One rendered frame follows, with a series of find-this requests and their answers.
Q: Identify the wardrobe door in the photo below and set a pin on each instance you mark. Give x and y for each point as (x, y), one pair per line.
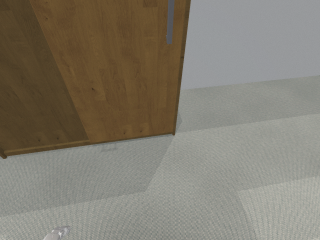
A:
(36, 108)
(113, 56)

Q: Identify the left robot hand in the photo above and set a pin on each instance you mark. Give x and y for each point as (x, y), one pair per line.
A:
(58, 233)

